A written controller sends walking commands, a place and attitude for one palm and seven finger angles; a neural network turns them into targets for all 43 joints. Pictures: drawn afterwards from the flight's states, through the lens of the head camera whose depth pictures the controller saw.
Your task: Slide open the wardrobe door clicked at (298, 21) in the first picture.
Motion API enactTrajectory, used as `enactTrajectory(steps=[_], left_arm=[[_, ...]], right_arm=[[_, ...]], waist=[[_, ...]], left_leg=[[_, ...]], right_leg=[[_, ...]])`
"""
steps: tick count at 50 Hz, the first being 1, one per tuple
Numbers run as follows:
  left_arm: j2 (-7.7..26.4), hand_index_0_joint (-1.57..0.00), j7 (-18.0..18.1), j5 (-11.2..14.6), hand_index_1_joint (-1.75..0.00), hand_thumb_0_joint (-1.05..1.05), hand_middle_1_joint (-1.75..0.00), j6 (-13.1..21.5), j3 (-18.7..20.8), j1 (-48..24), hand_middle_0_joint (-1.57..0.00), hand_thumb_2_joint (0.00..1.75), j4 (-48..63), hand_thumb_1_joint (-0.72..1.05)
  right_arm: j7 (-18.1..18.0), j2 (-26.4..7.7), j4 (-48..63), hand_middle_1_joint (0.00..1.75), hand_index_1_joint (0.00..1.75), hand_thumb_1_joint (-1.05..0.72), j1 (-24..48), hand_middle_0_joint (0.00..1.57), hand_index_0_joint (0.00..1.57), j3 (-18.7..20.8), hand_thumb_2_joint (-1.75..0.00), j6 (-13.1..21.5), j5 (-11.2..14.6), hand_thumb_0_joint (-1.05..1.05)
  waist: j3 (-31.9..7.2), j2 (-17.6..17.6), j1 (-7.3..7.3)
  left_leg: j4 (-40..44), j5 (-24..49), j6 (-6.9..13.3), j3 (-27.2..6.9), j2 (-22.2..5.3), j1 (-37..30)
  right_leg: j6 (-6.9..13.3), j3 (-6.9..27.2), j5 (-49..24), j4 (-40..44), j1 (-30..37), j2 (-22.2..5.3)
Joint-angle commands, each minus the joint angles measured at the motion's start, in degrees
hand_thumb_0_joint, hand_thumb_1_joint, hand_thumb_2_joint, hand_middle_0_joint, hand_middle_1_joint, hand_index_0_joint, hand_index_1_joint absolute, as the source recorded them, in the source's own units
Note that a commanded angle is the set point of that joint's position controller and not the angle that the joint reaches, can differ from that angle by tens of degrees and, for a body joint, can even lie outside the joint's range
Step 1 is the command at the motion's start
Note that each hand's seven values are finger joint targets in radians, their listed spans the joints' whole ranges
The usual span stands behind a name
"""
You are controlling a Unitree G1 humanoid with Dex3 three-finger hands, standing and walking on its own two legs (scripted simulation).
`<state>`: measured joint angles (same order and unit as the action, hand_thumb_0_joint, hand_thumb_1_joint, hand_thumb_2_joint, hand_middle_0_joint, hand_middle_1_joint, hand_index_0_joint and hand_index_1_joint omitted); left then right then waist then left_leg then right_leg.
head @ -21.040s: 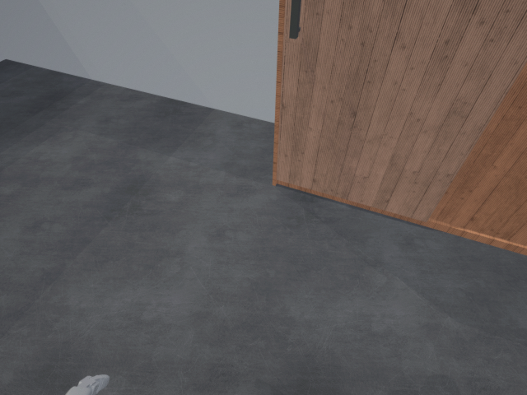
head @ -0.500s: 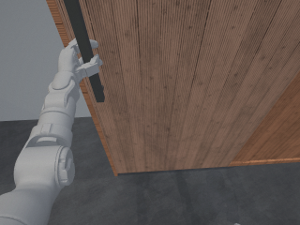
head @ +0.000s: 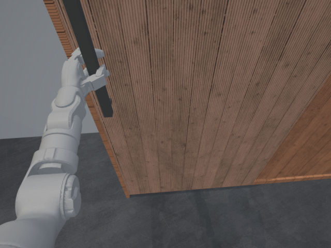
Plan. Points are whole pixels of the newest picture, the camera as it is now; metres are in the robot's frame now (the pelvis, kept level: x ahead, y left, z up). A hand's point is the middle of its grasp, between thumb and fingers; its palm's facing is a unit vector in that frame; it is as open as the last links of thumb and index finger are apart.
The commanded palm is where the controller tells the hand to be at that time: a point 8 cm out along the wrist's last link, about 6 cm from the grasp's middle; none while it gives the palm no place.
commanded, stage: tug the door sideways, standing still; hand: left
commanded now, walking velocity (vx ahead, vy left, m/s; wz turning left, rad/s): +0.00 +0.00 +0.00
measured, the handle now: (94, 62) +0.51 +0.19 +0.20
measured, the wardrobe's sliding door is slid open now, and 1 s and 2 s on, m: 0.00 0.00 0.05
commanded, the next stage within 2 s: step sideways, sliding the door along in 1.00 s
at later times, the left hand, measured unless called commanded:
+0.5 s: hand (102, 76) +0.46 +0.16 +0.20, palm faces +0.15 -0.99 -0.01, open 5.8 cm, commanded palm +0.44 +0.17 +0.19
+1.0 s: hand (103, 76) +0.46 +0.16 +0.20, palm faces +0.16 -0.99 -0.03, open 6.0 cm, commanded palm +0.44 +0.15 +0.19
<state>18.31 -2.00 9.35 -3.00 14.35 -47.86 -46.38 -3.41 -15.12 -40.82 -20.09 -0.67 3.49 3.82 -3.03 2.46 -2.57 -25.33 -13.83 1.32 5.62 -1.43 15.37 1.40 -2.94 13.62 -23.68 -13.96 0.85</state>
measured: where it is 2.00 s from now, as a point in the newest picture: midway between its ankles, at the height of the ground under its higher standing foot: outside the picture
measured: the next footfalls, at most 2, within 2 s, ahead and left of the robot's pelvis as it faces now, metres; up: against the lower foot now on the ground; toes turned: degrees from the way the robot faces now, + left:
right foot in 1.46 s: +0.05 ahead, -0.15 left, +0.00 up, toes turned -2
right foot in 1.88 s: +0.16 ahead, -0.27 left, +0.00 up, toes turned +2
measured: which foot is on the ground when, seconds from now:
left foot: down 0.00-1.00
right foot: down 0.00-1.00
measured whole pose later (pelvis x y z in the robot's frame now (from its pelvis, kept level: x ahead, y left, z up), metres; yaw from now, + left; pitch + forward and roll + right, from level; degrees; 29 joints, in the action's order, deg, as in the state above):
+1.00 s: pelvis +0.00 +0.01 +0.00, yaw +5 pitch +5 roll -1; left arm 12.1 6.4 10.9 -3.5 3.0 -57.5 -52.2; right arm -2.3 -13.7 -46.2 -17.7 -0.7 7.5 2.7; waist -2.5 1.9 0.8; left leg -28.8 -14.6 1.9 1.6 1.0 19.1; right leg 0.6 -7.0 15.9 -27.1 -15.9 -1.6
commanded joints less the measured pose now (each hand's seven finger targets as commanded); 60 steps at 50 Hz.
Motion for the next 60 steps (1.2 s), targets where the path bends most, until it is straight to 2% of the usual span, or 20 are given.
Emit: enactTrajectory(steps=[1,3,4,5,8,12,20,23,26,32,38,42,44,54,55,56,57,58,59,60], left_arm=[[8.38,-0.45,-2.08,0.80,-1.40,0.00,-1.40,1.66,0.44,-23.47,-0.45,0.90,18.09,0.90],[8.96,-0.45,-1.87,0.84,-1.40,0.00,-1.40,0.61,1.24,-20.43,-0.45,0.90,19.68,0.90],[8.73,-0.45,-1.84,0.95,-1.40,0.00,-1.40,0.16,1.36,-19.48,-0.45,0.90,22.14,0.90],[6.52,-0.45,-1.69,0.90,-1.40,0.00,-1.40,-0.53,-1.01,-22.63,-0.45,0.90,22.90,0.90],[8.69,-0.45,-0.53,-0.15,-1.40,0.00,-1.40,-2.33,-1.08,-30.56,-0.45,0.90,17.86,0.90],[2.42,-0.45,0.08,-0.16,-1.40,0.00,-1.40,-3.39,-4.88,-32.87,-0.45,0.90,16.52,0.90],[-5.27,-0.45,1.00,0.58,-1.40,0.00,-1.40,-1.15,-10.70,-38.13,-0.45,0.90,15.64,0.90],[-7.97,-0.45,1.17,0.70,-1.40,0.00,-1.40,-0.35,-12.86,-38.90,-0.45,0.90,14.03,0.90],[-10.50,-0.45,1.35,0.72,-1.40,0.00,-1.40,0.30,-14.81,-41.61,-0.45,0.90,13.82,0.90],[-15.48,-0.45,2.26,1.26,-1.40,0.00,-1.40,1.05,-17.97,-42.89,-0.45,0.90,11.51,0.90],[-15.49,-0.45,2.77,1.38,-1.40,0.00,-1.40,1.91,-18.16,-43.67,-0.45,0.90,10.09,0.90],[-16.28,-0.45,2.78,1.45,-1.40,0.00,-1.40,2.47,-18.46,-44.93,-0.45,0.90,9.41,0.90],[-16.06,-0.45,2.89,1.63,-1.40,0.00,-1.40,2.81,-18.28,-44.81,-0.45,0.90,8.94,0.90],[-16.20,-0.45,3.05,1.50,-1.40,0.00,-1.40,4.28,-18.45,-46.36,-0.45,0.90,8.11,0.90],[-15.32,-0.45,3.20,1.45,-1.40,0.00,-1.40,4.73,-18.31,-49.53,-0.45,0.90,12.20,0.90],[17.33,-0.45,5.97,-4.46,-1.40,0.00,-1.40,8.69,0.18,-42.02,-0.45,0.90,8.43,0.90],[7.56,-0.45,5.63,-4.84,-1.40,0.00,-1.40,10.28,-7.84,-39.92,-0.45,0.90,6.49,0.90],[7.32,-0.45,5.88,-4.24,-1.40,0.00,-1.40,10.99,-7.43,-38.63,-0.45,0.90,6.37,0.90],[2.38,-0.45,4.84,-3.77,-1.40,0.00,-1.40,11.78,-11.29,-39.53,-0.45,0.90,9.83,0.90],[1.04,-0.45,4.40,-3.06,-1.40,0.00,-1.40,12.26,-12.40,-39.58,-0.45,0.90,11.76,0.90]], right_arm=[[-0.72,-7.36,7.90,0.30,0.30,-0.90,3.80,0.20,0.20,2.47,-0.90,1.66,0.26,0.00],[-0.65,-7.43,8.34,0.30,0.30,-0.90,4.15,0.20,0.20,2.59,-0.90,1.18,0.16,0.00],[-0.55,-7.27,8.89,0.30,0.30,-0.90,4.87,0.20,0.20,2.48,-0.90,1.02,0.27,0.00],[-0.68,-7.01,8.70,0.30,0.30,-0.90,5.30,0.20,0.20,2.39,-0.90,0.85,0.37,0.00],[-1.31,-7.52,6.63,0.30,0.30,-0.90,3.62,0.20,0.20,2.34,-0.90,-0.11,-0.09,0.00],[-1.28,-6.48,6.23,0.30,0.30,-0.90,4.05,0.20,0.20,2.26,-0.90,-0.19,-0.32,0.00],[-0.71,-6.09,5.01,0.30,0.30,-0.90,4.12,0.20,0.20,2.33,-0.90,0.28,-0.75,0.00],[-0.63,-6.12,4.43,0.30,0.30,-0.90,3.84,0.20,0.20,2.33,-0.90,0.53,-0.81,0.00],[-0.41,-5.84,3.80,0.30,0.30,-0.90,4.27,0.20,0.20,2.14,-0.90,1.42,-0.77,0.00],[-0.05,-5.61,2.19,0.30,0.30,-0.90,3.65,0.20,0.20,2.00,-0.90,3.16,-0.84,0.00],[-0.03,-6.04,0.62,0.30,0.30,-0.90,2.70,0.20,0.20,2.27,-0.90,4.40,-1.00,0.00],[0.26,-5.80,0.17,0.30,0.30,-0.90,2.36,0.20,0.20,2.06,-0.90,5.38,-0.91,0.00],[0.29,-5.96,0.11,0.30,0.30,-0.90,2.27,0.20,0.20,2.03,-0.90,5.53,-0.95,0.00],[0.44,-5.99,-0.25,0.30,0.30,-0.90,2.03,0.20,0.20,2.01,-0.90,6.69,-0.88,0.00],[0.50,-5.94,0.20,0.30,0.30,-0.90,2.41,0.20,0.20,1.97,-0.90,7.09,-0.86,0.00],[-1.10,-9.70,0.55,0.30,0.30,-0.90,2.32,0.20,0.20,3.26,-0.90,5.75,-1.14,0.00],[-1.45,-7.83,0.96,0.30,0.30,-0.90,2.16,0.20,0.20,2.83,-0.90,4.65,-1.47,0.00],[-1.69,-7.96,1.42,0.30,0.30,-0.90,2.21,0.20,0.20,3.12,-0.90,4.28,-1.27,0.00],[-1.87,-7.10,2.71,0.30,0.30,-0.90,3.68,0.20,0.20,2.88,-0.90,4.77,-1.32,0.00],[-2.16,-7.10,3.43,0.30,0.30,-0.90,4.51,0.20,0.20,3.04,-0.90,4.76,-1.32,0.00]], waist=[[-18.70,-2.27,1.51],[-18.61,-3.77,2.28],[-19.47,-2.31,2.60],[-18.62,-1.94,1.45],[-14.35,-3.25,-1.17],[-16.65,-0.85,-1.56],[-19.75,-2.88,-2.88],[-19.15,-3.27,-3.14],[-19.09,-0.72,-3.62],[-17.69,-0.96,-4.34],[-18.35,-2.36,-4.37],[-18.28,-0.54,-4.41],[-17.98,-2.25,-4.41],[-18.15,-0.34,-4.50],[-20.38,0.96,-4.37],[-18.08,1.58,0.49],[-17.30,0.00,-0.54],[-17.66,0.15,-0.20],[-17.02,2.57,-0.94],[-16.88,4.90,-1.15]], left_leg=[[0.34,21.58,1.21,-4.14,-0.05,-11.91],[0.25,23.83,1.20,-4.05,-0.14,-12.01],[0.27,25.76,1.18,-4.07,-0.15,-12.89],[-0.11,26.17,1.15,-3.92,-0.11,-13.55],[-0.50,22.92,1.18,-4.37,-0.22,-12.05],[-1.37,24.32,0.77,-5.24,0.16,-14.43],[-2.61,26.33,0.53,-6.69,0.22,-17.30],[-2.26,24.72,0.26,-7.34,0.09,-17.51],[-2.41,22.57,0.09,-7.57,0.15,-18.14],[-2.12,18.84,-0.46,-8.70,-0.06,-17.32],[-2.08,18.15,-0.70,-9.07,-0.12,-16.75],[-2.53,18.93,-1.10,-9.35,-0.16,-17.30],[-2.32,18.83,-1.08,-9.61,-0.26,-16.80],[-2.55,18.81,-1.74,-10.08,-0.56,-17.28],[-2.77,19.72,-1.89,-10.19,-0.54,-18.80],[-3.88,18.62,1.57,-9.94,-5.94,-13.36],[-3.07,15.90,1.88,-9.12,-5.95,-11.38],[-2.62,15.18,2.17,-10.16,-6.94,-12.08],[-1.60,14.90,2.62,-12.20,-9.35,-13.52],[-0.51,15.00,4.15,-15.54,-12.43,-15.00]], right_leg=[[-0.01,1.40,-23.76,1.14,6.18,0.09],[0.05,1.14,-25.54,1.10,7.84,-0.01],[0.11,1.30,-27.11,0.65,8.05,0.03],[-0.10,1.31,-27.70,0.80,6.89,0.05],[-0.45,1.25,-24.81,1.58,3.45,-0.11],[-0.17,0.99,-24.06,1.02,0.99,-0.10],[-0.27,0.50,-24.13,0.04,-0.85,0.03],[-0.20,0.06,-21.54,0.16,-1.58,0.03],[-0.07,0.25,-19.54,0.23,-3.78,0.08],[0.03,-0.31,-15.54,0.11,-6.09,0.26],[0.02,-0.53,-14.43,-0.22,-5.92,0.14],[0.17,-0.49,-14.29,-0.86,-7.64,0.30],[0.07,-0.60,-14.06,-0.84,-7.37,0.33],[0.15,-0.53,-12.84,-1.50,-8.72,0.30],[0.17,-0.48,-13.27,-1.71,-8.52,0.28],[-1.57,1.84,-7.01,-3.25,-7.68,-2.45],[-2.14,1.37,-7.99,-4.49,-5.22,-2.70],[-2.04,0.97,-7.54,-5.65,-4.68,-2.71],[-2.38,0.53,-6.42,-8.73,-6.26,-2.19],[-2.39,0.76,-3.02,-13.08,-7.68,-1.38]])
